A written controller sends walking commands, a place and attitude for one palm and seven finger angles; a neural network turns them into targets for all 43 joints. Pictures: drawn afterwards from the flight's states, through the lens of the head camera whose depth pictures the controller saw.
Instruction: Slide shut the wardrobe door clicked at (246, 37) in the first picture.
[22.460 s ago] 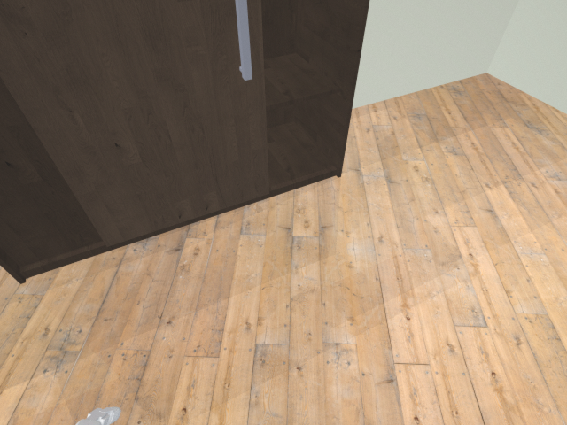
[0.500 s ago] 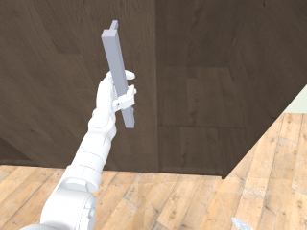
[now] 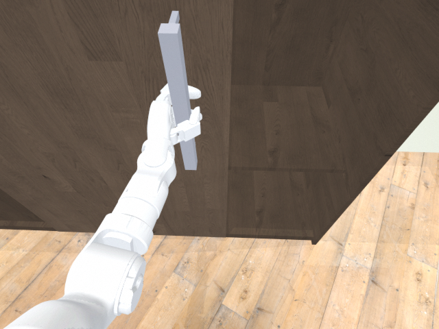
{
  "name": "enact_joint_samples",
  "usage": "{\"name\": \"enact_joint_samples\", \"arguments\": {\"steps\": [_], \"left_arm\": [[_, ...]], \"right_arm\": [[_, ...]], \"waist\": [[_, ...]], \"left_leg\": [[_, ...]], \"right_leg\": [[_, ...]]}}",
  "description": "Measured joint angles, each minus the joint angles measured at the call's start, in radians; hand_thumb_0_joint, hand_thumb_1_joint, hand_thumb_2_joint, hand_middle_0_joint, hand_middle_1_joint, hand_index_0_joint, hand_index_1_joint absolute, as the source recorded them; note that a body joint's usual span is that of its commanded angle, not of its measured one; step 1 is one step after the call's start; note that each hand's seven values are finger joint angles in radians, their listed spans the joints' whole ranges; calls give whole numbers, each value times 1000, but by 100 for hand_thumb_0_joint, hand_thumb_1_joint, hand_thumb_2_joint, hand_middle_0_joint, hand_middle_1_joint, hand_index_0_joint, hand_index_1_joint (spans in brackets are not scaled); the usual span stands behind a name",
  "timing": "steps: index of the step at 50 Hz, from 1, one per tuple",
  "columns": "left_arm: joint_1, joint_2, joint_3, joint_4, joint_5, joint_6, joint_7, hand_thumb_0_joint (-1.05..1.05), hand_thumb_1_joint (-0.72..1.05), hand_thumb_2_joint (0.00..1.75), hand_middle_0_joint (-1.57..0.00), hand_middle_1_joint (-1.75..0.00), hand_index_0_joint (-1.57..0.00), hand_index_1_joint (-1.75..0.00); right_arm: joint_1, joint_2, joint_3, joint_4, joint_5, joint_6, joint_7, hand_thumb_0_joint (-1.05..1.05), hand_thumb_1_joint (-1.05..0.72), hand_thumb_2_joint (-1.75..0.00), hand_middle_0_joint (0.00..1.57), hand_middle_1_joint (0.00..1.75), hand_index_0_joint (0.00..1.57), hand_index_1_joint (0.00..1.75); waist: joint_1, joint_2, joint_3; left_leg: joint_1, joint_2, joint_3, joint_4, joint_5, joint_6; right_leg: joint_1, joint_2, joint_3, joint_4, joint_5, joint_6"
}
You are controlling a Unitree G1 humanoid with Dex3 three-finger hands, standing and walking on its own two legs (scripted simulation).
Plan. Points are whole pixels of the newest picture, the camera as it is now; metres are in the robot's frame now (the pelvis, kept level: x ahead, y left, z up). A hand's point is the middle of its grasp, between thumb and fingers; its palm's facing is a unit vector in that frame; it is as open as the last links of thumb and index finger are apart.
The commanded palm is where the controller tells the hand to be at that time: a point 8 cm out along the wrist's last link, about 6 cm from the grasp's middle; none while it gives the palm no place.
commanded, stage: step sideways, sliding the door along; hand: left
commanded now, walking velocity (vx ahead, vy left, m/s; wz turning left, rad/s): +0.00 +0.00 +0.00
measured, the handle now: (184, 106) +0.51 +0.06 +0.11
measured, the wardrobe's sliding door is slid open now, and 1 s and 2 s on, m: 0.40 0.37 0.16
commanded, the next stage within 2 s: none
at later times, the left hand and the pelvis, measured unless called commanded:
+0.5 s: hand (196, 123) +0.46 +0.04 +0.11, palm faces -0.05 -0.99 -0.14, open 6.0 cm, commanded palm +0.45 +0.07 +0.12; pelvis +0.00 -0.03 +0.00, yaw -4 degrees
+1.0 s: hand (206, 122) +0.46 +0.02 +0.11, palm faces +0.15 -0.97 -0.18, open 6.1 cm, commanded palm +0.44 +0.00 +0.12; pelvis +0.06 -0.15 +0.01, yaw +5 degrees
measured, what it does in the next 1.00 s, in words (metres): steps to the right: right foot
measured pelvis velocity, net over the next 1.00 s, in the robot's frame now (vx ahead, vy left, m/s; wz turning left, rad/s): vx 0.06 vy -0.15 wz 0.08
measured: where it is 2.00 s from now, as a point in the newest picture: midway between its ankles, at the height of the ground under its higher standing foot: outside the picture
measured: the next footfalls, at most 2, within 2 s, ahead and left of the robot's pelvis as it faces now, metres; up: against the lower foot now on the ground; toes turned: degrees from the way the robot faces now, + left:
right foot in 0.82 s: +0.11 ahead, -0.23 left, +0.00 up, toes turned +2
left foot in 1.36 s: +0.10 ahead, -0.04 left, +0.00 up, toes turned +14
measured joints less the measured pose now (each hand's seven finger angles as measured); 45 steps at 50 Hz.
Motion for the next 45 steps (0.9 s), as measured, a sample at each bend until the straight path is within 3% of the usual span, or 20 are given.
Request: {"name": "enact_joint_samples", "arguments": {"steps": [6, 10, 15, 18, 20, 22, 24, 26, 28, 30, 31, 32, 34, 36, 39, 41, 42, 45], "left_arm": [[-24, -14, -13, 28, 3, -15, 16, 2, 65, 82, -45, -140, -43, -140], [-31, 31, 13, 49, 47, -5, -56, 1, 61, 80, -45, -140, -43, -140], [-41, 74, 9, 61, 26, 25, -102, 0, 61, 76, -45, -140, -43, -140], [-33, 96, 19, 60, 5, 40, -119, 0, 61, 75, -45, -140, -42, -140], [-26, 104, 28, 64, -3, 48, -126, -1, 61, 75, -45, -140, -42, -140], [-22, 110, 36, 69, -6, 58, -130, -2, 60, 75, -46, -140, -43, -140], [-17, 109, 46, 70, -1, 79, -124, -2, 60, 76, -46, -140, -43, -140], [-21, 100, 46, 71, 8, 102, -116, -2, 59, 77, -46, -140, -44, -140], [-25, 91, 38, 63, 14, 115, -110, -2, 59, 78, -46, -140, -44, -140], [-17, 89, 20, 30, 14, 123, -101, -2, 59, 79, -46, -140, -45, -140], [-9, 90, 8, 7, 11, 123, -97, -2, 58, 80, -46, -140, -45, -140], [1, 92, -3, -20, 4, 122, -95, -1, 58, 81, -46, -140, -45, -140], [12, 107, -23, -71, -18, 118, -96, -1, 57, 83, -46, -140, -45, -140], [15, 116, -28, -96, -31, 120, -104, -1, 57, 84, -46, -140, -45, -140], [32, 125, -37, -142, -39, 138, -105, -1, 56, 85, -46, -140, -45, -140], [50, 134, -42, -175, -36, 149, -106, -2, 55, 86, -46, -140, -45, -140], [63, 137, -38, -192, -32, 154, -105, -3, 54, 86, -46, -140, -45, -140], [103, 136, -28, -228, -15, 167, -99, -4, 53, 87, -46, -140, -45, -140]], "right_arm": [[-6, 4, 3, -3, -4, -2, 5, 1, -91, -90, 20, 30, 20, 30], [-46, 9, 32, -14, 22, 65, -56, 1, -90, -90, 20, 30, 20, 30], [-61, 6, 31, -54, 26, 94, -119, 1, -90, -90, 20, 30, 21, 30], [-75, 3, 26, -56, 23, 109, -142, 1, -90, -90, 20, 30, 20, 30], [-78, -2, 29, -52, 23, 121, -151, 1, -90, -90, 20, 30, 20, 30], [-77, -8, 35, -46, 29, 131, -156, 1, -90, -90, 20, 30, 20, 30], [-82, -13, 37, -30, 38, 137, -159, 1, -90, -90, 20, 30, 20, 30], [-82, -10, 32, -16, 47, 134, -160, 1, -90, -90, 20, 30, 21, 30], [-87, -13, 26, -6, 47, 121, -160, 1, -90, -90, 20, 30, 21, 30], [-96, -22, 23, -9, 40, 105, -164, 1, -90, -90, 20, 30, 21, 30], [-99, -30, 22, -17, 36, 99, -167, 1, -90, -90, 20, 30, 21, 30], [-99, -43, 20, -30, 33, 93, -168, 1, -90, -90, 20, 30, 21, 30], [-119, -57, 3, -45, 29, 92, -160, 1, -90, -90, 20, 30, 21, 30], [-147, -54, -3, -48, 33, 109, -138, 1, -90, -90, 20, 30, 20, 30], [-162, -45, 6, -69, 33, 119, -126, 1, -90, -90, 20, 30, 20, 30], [-161, -32, 15, -89, 39, 122, -117, 1, -90, -90, 20, 30, 20, 30], [-164, -26, 20, -96, 44, 123, -114, 1, -90, -90, 20, 30, 20, 30], [-174, -11, 25, -104, 60, 127, -113, 1, -90, -90, 20, 30, 20, 30]], "waist": [[-2, 2, 0], [2, -16, 40], [23, -25, 85], [39, -17, 123], [49, -1, 143], [60, 15, 158], [52, 42, 171], [48, 30, 179], [64, 3, 195], [83, -23, 213], [90, -31, 219], [96, -26, 219], [104, -20, 237], [122, -31, 267], [142, -10, 290], [157, 4, 298], [159, 20, 302], [139, 48, 284]], "left_leg": [[-13, -4, 2, 12, -2, 5], [53, 7, 38, -33, 10, 13], [113, 19, 77, -40, 2, 14], [165, 33, 95, -33, -16, 8], [196, 47, 95, -32, -25, -2], [220, 63, 85, -17, -39, -19], [223, 91, 67, 21, -28, -26], [195, 82, 58, 132, -87, -27], [174, 64, 67, 228, -146, -25], [194, 58, 97, 156, -114, -20], [220, 63, 115, 56, -32, -17], [252, 79, 121, -52, 114, -8], [282, 91, 119, -89, 75, -28], [305, 92, 120, -88, 21, -53], [329, 120, 92, -106, 18, -86], [342, 146, 69, -103, 11, -110], [347, 167, 52, -96, 3, -123], [326, 208, 23, -87, 70, -109]], "right_leg": [[-12, -4, 1, 11, -2, 5], [34, 7, 39, -21, 18, 8], [55, 12, 61, 26, 17, 19], [70, 16, 61, 102, -62, 20], [98, 14, 57, 88, -74, 13], [153, 12, 44, -2, 17, 1], [193, 33, 9, -23, 30, -22], [225, 28, -16, -38, 9, -44], [254, 18, -20, -63, 7, -56], [275, 7, -15, -84, 16, -57], [272, 4, -15, -75, 14, -57], [255, 9, -20, -39, 9, -50], [188, 20, 12, 126, -40, -7], [151, 9, 71, 216, -80, 6], [155, -31, 92, 119, -47, 10], [196, -57, 86, -25, 60, 13], [216, -46, 62, -52, 101, 30], [243, -23, -7, -77, 80, 21]]}}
